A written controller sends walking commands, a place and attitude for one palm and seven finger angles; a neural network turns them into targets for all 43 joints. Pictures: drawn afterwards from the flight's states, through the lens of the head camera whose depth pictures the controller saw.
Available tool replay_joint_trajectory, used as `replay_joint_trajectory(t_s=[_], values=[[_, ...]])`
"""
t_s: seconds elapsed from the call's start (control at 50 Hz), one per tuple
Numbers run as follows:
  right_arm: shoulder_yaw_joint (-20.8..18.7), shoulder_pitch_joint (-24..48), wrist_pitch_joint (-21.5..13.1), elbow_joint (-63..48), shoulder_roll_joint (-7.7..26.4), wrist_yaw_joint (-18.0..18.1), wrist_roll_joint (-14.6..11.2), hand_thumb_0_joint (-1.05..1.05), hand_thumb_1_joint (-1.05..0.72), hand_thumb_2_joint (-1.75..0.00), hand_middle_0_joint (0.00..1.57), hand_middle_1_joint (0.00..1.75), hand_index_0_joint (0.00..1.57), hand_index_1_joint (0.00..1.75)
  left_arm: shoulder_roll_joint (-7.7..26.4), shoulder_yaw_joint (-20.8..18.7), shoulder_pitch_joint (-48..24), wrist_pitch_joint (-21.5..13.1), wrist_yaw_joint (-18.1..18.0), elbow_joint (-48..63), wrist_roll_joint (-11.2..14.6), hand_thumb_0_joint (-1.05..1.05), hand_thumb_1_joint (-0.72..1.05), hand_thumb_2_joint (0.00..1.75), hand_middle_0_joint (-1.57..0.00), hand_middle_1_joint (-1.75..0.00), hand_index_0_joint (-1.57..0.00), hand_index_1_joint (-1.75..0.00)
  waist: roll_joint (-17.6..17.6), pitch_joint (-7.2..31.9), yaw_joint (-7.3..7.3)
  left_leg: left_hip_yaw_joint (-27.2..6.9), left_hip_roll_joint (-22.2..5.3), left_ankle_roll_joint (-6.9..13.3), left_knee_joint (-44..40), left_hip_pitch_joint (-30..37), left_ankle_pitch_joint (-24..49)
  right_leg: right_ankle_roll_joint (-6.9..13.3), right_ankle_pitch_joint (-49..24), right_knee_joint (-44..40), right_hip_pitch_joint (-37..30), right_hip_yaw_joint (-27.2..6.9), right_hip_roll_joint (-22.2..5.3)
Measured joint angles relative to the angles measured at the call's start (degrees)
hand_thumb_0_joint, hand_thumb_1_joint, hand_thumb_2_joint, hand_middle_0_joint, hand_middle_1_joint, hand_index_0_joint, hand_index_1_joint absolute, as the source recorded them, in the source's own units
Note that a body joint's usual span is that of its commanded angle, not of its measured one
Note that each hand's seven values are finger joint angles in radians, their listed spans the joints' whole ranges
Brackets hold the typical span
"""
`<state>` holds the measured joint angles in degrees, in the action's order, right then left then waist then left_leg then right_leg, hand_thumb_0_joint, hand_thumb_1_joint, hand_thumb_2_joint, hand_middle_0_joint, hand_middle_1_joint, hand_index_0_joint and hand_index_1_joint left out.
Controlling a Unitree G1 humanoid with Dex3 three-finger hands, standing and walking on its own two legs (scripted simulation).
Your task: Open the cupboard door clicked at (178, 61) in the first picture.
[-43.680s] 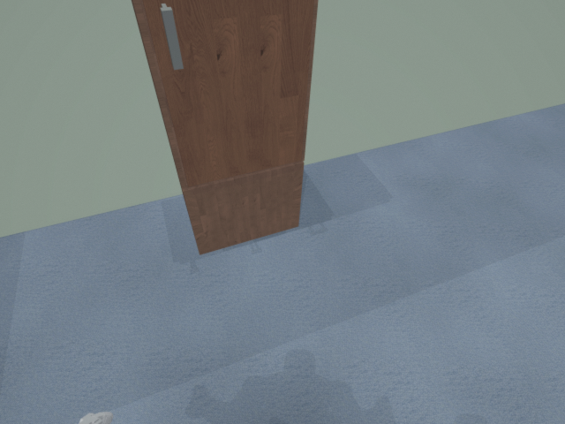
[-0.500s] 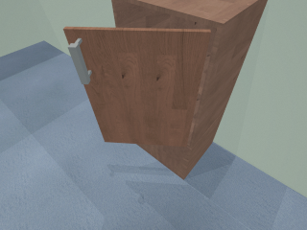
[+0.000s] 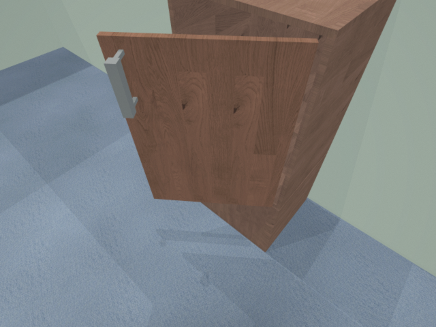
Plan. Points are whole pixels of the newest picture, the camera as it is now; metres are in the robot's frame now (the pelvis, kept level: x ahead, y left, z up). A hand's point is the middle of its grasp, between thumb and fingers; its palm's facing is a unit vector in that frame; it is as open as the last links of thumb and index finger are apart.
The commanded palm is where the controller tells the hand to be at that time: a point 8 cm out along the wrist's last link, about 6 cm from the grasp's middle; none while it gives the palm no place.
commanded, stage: raise the hand with hooked fingers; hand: left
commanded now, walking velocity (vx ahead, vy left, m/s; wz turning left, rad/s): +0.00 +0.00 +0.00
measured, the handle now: (124, 84) +0.55 +0.24 +0.15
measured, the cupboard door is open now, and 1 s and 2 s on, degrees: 36 36 36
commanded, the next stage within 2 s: none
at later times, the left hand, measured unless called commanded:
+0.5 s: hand (86, 322) +0.13 +0.22 +0.00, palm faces +0.20 -0.98 -0.04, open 9.3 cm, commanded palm +0.13 +0.26 +0.01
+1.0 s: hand (73, 256) +0.21 +0.24 +0.07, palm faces +0.03 -1.00 -0.08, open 12.3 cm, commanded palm +0.18 +0.30 +0.09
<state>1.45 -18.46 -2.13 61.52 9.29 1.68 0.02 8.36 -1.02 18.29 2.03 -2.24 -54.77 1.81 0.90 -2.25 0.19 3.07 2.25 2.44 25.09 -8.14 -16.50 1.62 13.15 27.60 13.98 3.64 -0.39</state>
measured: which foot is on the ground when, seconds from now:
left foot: down 0.00-1.00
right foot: down 0.00-1.00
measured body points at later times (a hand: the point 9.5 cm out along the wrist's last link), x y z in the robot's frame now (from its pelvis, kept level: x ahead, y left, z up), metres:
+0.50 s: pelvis -0.01 -0.02 -0.05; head +0.02 +0.01 +0.40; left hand +0.12 +0.27 +0.00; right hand +0.24 -0.24 -0.07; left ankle -0.03 +0.09 -0.74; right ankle +0.02 -0.10 -0.74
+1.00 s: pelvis -0.02 +0.00 -0.02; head -0.01 +0.00 +0.43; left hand +0.20 +0.30 +0.08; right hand +0.14 -0.25 -0.09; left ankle -0.03 +0.09 -0.74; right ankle +0.02 -0.10 -0.74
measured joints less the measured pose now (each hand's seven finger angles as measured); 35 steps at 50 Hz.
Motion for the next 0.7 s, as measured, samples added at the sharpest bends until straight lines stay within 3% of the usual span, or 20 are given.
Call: replay_joint_trajectory(t_s=[0.02, 0.06, 0.12, 0.16, 0.2, 0.26, 0.3, 0.34, 0.38, 0.44, 0.52, 0.56, 0.6, 0.66, 0.7], values=[[0.34, -0.93, -2.16, -2.55, 0.33, 0.78, -0.55, 0.01, -0.91, -0.89, 0.20, 0.30, 0.20, 0.30, 0.33, -1.01, 3.57, 0.87, -0.29, 10.52, 1.62, 0.01, 0.93, 0.90, -0.20, -0.30, -0.20, -0.30, -0.60, 0.07, -0.41, 0.21, -0.02, -0.04, 0.28, -0.07, -0.30, 0.09, 0.26, 0.54, 0.30, -0.20, 0.03], [0.18, -1.99, -7.52, -5.90, 1.58, 2.21, -1.39, 0.01, -0.91, -0.89, 0.20, 0.30, 0.20, 0.30, 1.17, -1.21, 7.61, -1.87, -2.30, 26.33, 4.00, 0.02, 0.92, 0.89, -0.20, -0.31, -0.20, -0.31, -0.85, 1.55, -0.94, 0.10, 0.00, -0.22, 1.01, -0.56, -0.83, 0.19, 0.94, 1.41, 0.78, -0.11, -0.05], [-0.87, -0.18, -11.89, -11.18, 4.37, 2.69, -2.05, 0.01, -0.91, -0.89, 0.20, 0.30, 0.20, 0.30, 1.34, -1.83, 6.60, -5.44, -2.82, 41.00, 7.20, 0.02, 0.89, 0.88, -0.20, -0.33, -0.20, -0.33, 0.24, 3.38, 0.26, -1.13, 0.28, -0.06, 3.61, -2.27, -1.90, -0.03, 2.03, 2.95, 1.51, 1.14, -0.57], [-1.84, 2.52, -13.53, -14.88, 5.75, 2.38, -1.57, 0.01, -0.91, -0.89, 0.20, 0.30, 0.20, 0.30, 1.47, -3.51, 3.74, -10.68, -0.73, 45.62, 8.17, 0.02, 0.85, 0.87, -0.20, -0.35, -0.20, -0.35, 0.65, 5.00, 1.03, -1.36, 0.30, 0.03, 6.33, -4.95, -2.97, -0.04, 2.89, 5.11, 3.87, 1.45, -0.74], [-2.77, 5.55, -14.20, -18.66, 6.08, 1.48, -1.09, 0.01, -0.91, -0.89, 0.20, 0.30, 0.20, 0.30, 1.85, -5.69, 2.04, -17.47, 3.27, 47.98, 9.61, 0.01, 0.82, 0.85, -0.20, -0.37, -0.20, -0.37, 0.00, 7.12, 1.30, -0.76, 0.09, -0.13, 9.67, -8.69, -4.40, 0.16, 4.14, 8.61, 7.95, 0.95, -0.67], [-3.94, 9.56, -13.90, -24.48, 5.67, -0.58, -1.05, 0.01, -0.91, -0.89, 0.20, 0.30, 0.20, 0.30, 2.44, -8.20, 3.15, -27.16, 12.66, 48.94, 11.76, 0.01, 0.75, 0.83, -0.21, -0.41, -0.20, -0.41, -2.01, 8.61, 1.27, 0.07, -0.60, -0.62, 15.41, -13.93, -7.07, 0.72, 6.41, 14.32, 13.56, 0.27, -0.21], [-4.26, 11.27, -13.45, -28.37, 6.02, -1.49, -1.26, 0.01, -0.91, -0.89, 0.20, 0.30, 0.20, 0.30, 3.20, -8.81, 5.94, -30.06, 19.22, 48.66, 12.24, 0.00, 0.71, 0.81, -0.21, -0.43, -0.21, -0.43, -2.99, 8.40, 0.99, 0.04, -0.98, -0.72, 18.86, -16.54, -8.70, 1.04, 7.78, 17.40, 16.06, 0.39, 0.00], [-4.36, 12.01, -12.85, -31.66, 6.61, -1.47, -1.50, 0.01, -0.91, -0.89, 0.20, 0.30, 0.20, 0.30, 4.30, -9.14, 9.55, -29.18, 23.69, 48.78, 12.69, 0.00, 0.66, 0.79, -0.21, -0.46, -0.21, -0.46, -3.81, 8.32, 0.14, -0.17, -1.23, -0.79, 21.65, -18.94, -9.96, 1.24, 8.90, 19.84, 18.29, 0.66, 0.10], [-4.46, 11.93, -12.26, -34.00, 7.11, -0.91, -1.58, 0.01, -0.91, -0.89, 0.20, 0.30, 0.20, 0.30, 5.03, -9.98, 12.78, -26.96, 25.39, 49.43, 13.77, 0.00, 0.61, 0.77, -0.22, -0.49, -0.22, -0.49, -4.22, 8.13, -0.96, -0.82, -1.47, -0.94, 23.88, -20.87, -10.89, 1.41, 9.69, 21.39, 19.72, 1.36, 0.19], [-4.34, 10.80, -12.20, -34.92, 7.12, 0.13, -1.43, 0.01, -0.91, -0.89, 0.20, 0.30, 0.20, 0.30, 4.97, -12.28, 15.16, -25.83, 23.54, 51.95, 15.36, 0.01, 0.54, 0.74, -0.23, -0.53, -0.23, -0.53, -3.86, 7.59, -2.72, -2.61, -1.84, -1.25, 26.48, -22.73, -11.86, 1.60, 10.26, 22.21, 20.23, 3.17, 0.37], [-2.09, 9.48, -12.95, -31.87, 6.25, 0.79, -1.39, 0.01, -0.91, -0.89, 0.20, 0.30, 0.20, 0.30, 4.82, -13.92, 11.57, -29.34, 21.17, 56.33, 16.15, 0.01, 0.44, 0.71, -0.23, -0.59, -0.23, -0.59, -2.19, 6.47, -4.19, -4.92, -2.05, -1.34, 29.02, -24.13, -12.52, 1.79, 10.42, 22.46, 19.87, 5.49, 0.47], [-0.32, 9.11, -13.30, -29.90, 5.52, 1.02, -1.56, 0.01, -0.91, -0.89, 0.20, 0.30, 0.20, 0.30, 5.21, -13.28, 7.33, -29.87, 22.58, 57.26, 16.36, 0.01, 0.39, 0.69, -0.23, -0.62, -0.23, -0.62, -0.87, 5.73, -4.05, -5.60, -2.03, -1.24, 29.72, -24.40, -12.52, 1.75, 10.22, 22.37, 19.55, 6.18, 0.45], [1.29, 8.60, -13.29, -28.22, 4.37, 1.28, -1.87, 0.01, -0.91, -0.89, 0.20, 0.30, 0.20, 0.30, 6.55, -12.34, 2.63, -28.06, 25.02, 56.82, 15.90, 0.01, 0.35, 0.67, -0.23, -0.65, -0.23, -0.65, 0.22, 5.30, -3.36, -5.64, -2.01, -1.14, 29.50, -24.29, -12.16, 1.64, 9.71, 21.85, 19.30, 6.22, 0.44], [3.09, 7.09, -12.53, -26.98, 2.49, 1.69, -2.40, 0.01, -0.90, -0.89, 0.20, 0.30, 0.20, 0.30, 10.01, -12.07, -2.33, -21.38, 28.58, 54.24, 15.52, 0.01, 0.28, 0.64, -0.24, -0.70, -0.24, -0.70, 1.03, 5.21, -1.51, -4.38, -2.08, -0.94, 27.19, -22.90, -11.00, 1.45, 8.42, 20.12, 18.61, 4.98, 0.60], [3.64, 5.58, -11.97, -27.04, 1.86, 1.86, -2.60, 0.02, -0.90, -0.89, 0.20, 0.30, 0.20, 0.30, 11.67, -13.17, -3.03, -16.15, 29.23, 52.89, 16.57, 0.01, 0.23, 0.62, -0.24, -0.73, -0.24, -0.73, 1.34, 5.38, 0.04, -3.16, -2.07, -0.77, 24.80, -21.28, -10.02, 1.20, 7.45, 18.50, 17.73, 3.75, 0.69]])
